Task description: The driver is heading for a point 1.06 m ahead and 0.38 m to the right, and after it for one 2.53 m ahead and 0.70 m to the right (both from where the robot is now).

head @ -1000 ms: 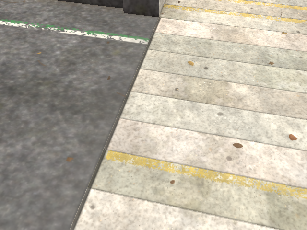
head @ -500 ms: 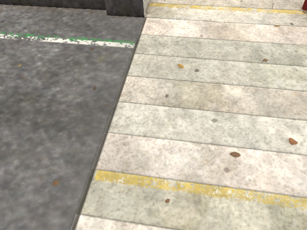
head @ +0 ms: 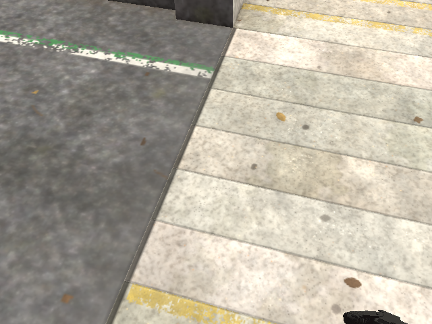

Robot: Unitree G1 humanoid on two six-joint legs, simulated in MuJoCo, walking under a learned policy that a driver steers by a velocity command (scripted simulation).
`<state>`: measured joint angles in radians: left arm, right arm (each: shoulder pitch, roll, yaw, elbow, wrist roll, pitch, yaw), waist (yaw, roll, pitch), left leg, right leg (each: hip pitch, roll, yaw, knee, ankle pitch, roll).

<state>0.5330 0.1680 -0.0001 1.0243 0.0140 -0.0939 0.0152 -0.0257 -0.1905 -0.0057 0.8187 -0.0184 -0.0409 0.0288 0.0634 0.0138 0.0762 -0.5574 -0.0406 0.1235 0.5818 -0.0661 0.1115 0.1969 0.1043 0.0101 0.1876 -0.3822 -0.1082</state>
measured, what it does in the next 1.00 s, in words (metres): walks ahead, turning right: left foot, then right foot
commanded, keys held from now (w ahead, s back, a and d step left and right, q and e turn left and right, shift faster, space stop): w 0.08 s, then w+e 0.92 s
